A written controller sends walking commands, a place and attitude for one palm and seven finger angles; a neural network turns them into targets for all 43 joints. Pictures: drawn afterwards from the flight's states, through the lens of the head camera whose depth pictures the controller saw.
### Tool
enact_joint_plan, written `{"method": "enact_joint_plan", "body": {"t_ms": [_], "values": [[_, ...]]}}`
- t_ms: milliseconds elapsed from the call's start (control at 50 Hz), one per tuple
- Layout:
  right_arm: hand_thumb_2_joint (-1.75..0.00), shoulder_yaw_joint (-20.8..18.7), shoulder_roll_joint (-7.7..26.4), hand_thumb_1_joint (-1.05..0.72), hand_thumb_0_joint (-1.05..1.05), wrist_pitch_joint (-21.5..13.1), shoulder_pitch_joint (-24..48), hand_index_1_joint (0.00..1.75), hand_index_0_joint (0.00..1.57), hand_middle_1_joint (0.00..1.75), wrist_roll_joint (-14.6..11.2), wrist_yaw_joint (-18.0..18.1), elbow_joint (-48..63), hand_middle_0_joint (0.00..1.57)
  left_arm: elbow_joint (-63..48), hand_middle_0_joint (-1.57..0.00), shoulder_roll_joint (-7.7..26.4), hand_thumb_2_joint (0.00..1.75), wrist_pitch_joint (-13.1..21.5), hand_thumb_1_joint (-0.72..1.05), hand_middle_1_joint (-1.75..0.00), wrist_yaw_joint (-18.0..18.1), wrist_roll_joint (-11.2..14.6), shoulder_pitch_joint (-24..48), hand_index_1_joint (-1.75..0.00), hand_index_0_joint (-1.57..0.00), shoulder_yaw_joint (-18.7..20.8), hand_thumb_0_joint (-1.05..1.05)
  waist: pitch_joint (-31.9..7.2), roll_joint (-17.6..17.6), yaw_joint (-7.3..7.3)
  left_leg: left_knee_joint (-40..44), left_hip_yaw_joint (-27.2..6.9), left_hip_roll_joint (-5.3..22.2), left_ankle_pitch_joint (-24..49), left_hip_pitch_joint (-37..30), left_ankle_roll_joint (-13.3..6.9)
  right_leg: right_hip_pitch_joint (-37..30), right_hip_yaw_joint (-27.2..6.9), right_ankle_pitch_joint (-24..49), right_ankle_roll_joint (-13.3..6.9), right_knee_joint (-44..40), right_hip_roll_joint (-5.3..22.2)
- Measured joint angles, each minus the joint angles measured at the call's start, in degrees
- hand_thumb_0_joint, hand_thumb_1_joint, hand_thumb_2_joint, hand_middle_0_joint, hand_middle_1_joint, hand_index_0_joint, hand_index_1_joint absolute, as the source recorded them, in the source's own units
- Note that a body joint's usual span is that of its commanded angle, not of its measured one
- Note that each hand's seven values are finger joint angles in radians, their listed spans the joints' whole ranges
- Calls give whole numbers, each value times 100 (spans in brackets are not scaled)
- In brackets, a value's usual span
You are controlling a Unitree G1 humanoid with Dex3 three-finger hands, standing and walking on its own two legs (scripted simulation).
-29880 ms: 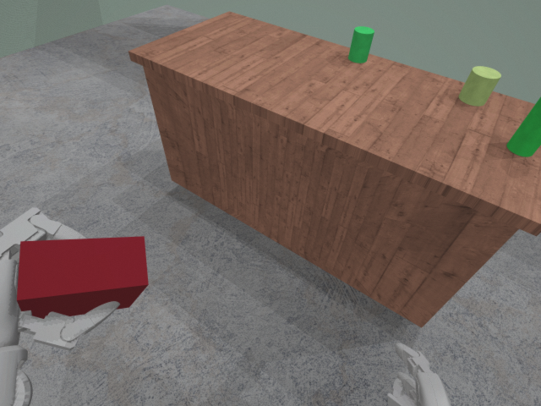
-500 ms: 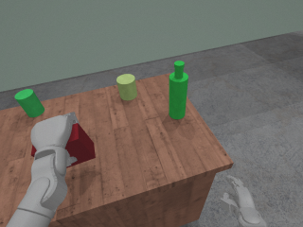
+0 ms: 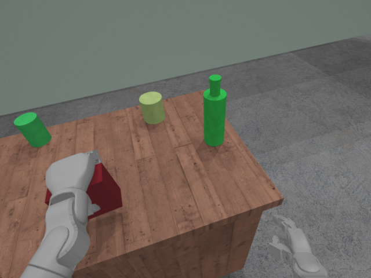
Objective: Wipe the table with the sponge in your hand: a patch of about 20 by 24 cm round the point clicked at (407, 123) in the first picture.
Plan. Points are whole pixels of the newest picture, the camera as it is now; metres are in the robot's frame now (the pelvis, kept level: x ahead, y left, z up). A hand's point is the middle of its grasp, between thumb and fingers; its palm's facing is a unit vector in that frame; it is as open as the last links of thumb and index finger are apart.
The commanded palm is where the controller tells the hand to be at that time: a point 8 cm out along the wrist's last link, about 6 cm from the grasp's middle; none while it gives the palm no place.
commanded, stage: lower the sponge onto the table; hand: left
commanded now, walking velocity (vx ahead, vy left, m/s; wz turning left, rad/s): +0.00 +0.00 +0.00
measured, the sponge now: (90, 198) +0.25 +0.27 +0.04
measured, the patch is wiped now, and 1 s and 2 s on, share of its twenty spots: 0.00 0.00 0.20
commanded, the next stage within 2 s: wipe forward along the first lane in 1.06 s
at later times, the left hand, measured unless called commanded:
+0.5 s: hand (94, 199) +0.24 +0.26 +0.05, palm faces -0.06 -0.14 -0.99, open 9.8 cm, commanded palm +0.22 +0.26 +0.13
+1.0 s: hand (91, 202) +0.24 +0.27 +0.04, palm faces -0.05 -0.11 -0.99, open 9.8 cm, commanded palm +0.22 +0.26 +0.11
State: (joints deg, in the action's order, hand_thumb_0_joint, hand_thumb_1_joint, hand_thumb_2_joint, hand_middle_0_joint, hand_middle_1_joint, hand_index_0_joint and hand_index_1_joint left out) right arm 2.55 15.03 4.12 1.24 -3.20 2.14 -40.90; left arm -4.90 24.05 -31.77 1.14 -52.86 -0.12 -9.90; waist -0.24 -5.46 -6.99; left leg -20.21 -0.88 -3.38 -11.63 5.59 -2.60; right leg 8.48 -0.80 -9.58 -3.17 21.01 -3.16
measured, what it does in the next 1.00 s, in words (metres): stands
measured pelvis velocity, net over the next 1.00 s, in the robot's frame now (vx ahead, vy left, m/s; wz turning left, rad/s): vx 0.01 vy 0.00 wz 0.01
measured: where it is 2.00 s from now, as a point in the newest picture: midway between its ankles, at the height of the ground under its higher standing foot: outside the picture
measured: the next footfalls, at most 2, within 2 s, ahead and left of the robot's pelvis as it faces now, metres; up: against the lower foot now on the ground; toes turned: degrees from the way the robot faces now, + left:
none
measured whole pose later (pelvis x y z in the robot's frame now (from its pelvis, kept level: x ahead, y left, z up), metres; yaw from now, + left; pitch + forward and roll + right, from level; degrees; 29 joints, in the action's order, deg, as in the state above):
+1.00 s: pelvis +0.01 +0.00 +0.00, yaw +0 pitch -1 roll +0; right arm 0.4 15.3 3.1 -0.4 -2.3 3.2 -40.0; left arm -1.0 22.2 -24.8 5.2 -55.8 -5.5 -10.8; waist -1.1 -4.8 -7.7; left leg -22.6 -1.2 -3.5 -13.3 8.6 -2.9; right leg 11.0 -0.6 -10.9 -2.9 22.6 -3.1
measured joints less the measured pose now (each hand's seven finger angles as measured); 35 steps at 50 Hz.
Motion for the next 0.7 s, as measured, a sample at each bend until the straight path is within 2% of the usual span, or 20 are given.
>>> {"method": "enact_joint_plan", "body": {"t_ms": [60, 100, 180, 220, 320, 420, 500, 600, 640, 700], "values": [[-90, 43, -10, -90, 1, 47, 53, 31, 21, 30, 13, 4, 57, 20, 92, -78, -16, 103, 28, -47, -137, -178, -14, -51, -137, -77, -78, 0, 22, -6, 47, -1, 23, 1, 7, 31, 1, 55, -22, -3, -4, 38, -3], [-90, 47, -21, -90, 1, 39, 42, 30, 20, 30, 42, 11, 99, 20, 101, -78, -22, 103, 178, -47, -137, -215, -24, -131, -137, -77, -94, 0, 35, -1, 50, -12, 38, 6, 0, 43, 3, 77, -36, -11, -10, 61, -10], [-90, 32, -58, -90, 1, -10, -30, 30, 20, 30, 102, 35, 106, 20, 26, -78, 19, 103, 581, -47, -137, -71, -36, -366, -137, -77, 26, 0, 29, 31, -2, -43, 62, 38, -39, 34, 19, 66, -61, -25, -29, 68, -44], [-90, 15, -69, -90, 1, -30, -70, 30, 20, 30, 109, 42, 76, 20, 49, -78, 51, 103, 673, -47, -137, 63, -65, -418, -137, -77, 98, 0, 18, 49, -36, -63, 56, 54, -60, 32, 32, 47, -56, -27, -39, 53, -61], [-90, -39, -38, -90, 1, -64, -93, 30, 20, 30, 79, 42, 11, 20, 131, -78, 52, 103, 551, -47, -137, 254, -44, -413, -137, -77, 234, 0, 18, 37, -79, -96, 17, 68, -77, 56, 45, 29, -19, -17, -50, 15, -73], [-90, -57, 15, -90, 1, -86, -50, 30, 20, 30, 53, 97, 13, 20, 324, -78, -44, 103, 401, -47, -137, 144, -32, -299, -137, -77, 80, 0, 20, -4, -49, -107, -45, 36, -57, 126, 28, 73, 40, -15, -30, 10, -39], [-90, -56, -12, -90, 1, -134, -46, 30, 20, 30, 80, 147, 37, 20, 428, -78, -126, 104, 603, -47, -137, 80, -71, -214, -137, -77, -90, 0, 28, 25, -37, -103, -45, 20, -48, 172, 18, 136, 40, -28, -24, 42, -23], [-90, -49, -107, -90, 1, -142, -87, 30, 20, 30, 127, 112, 18, 20, 373, -78, -149, 104, 908, -48, -137, 308, -174, -319, -137, -77, -38, 0, -36, 88, -24, -85, 39, 49, -88, 151, 26, 152, -48, -44, -32, 49, -58], [-90, -47, -121, -90, 1, -112, -90, 30, 20, 30, 119, 66, -3, 20, 373, -78, -146, 104, 862, -48, -137, 432, -193, -345, -137, -77, 31, 0, -56, 105, -18, -79, 67, 58, -103, 137, 32, 151, -77, -52, -35, 52, -70], [-90, -61, -99, -90, 1, -59, -88, 30, 20, 30, 86, -2, -8, 20, 374, -78, -175, 104, 614, -48, -137, 547, -138, -380, -137, -77, 124, 0, -74, 97, 0, -84, 78, 60, -119, 142, 28, 157, -90, -64, -29, 57, -72]]}}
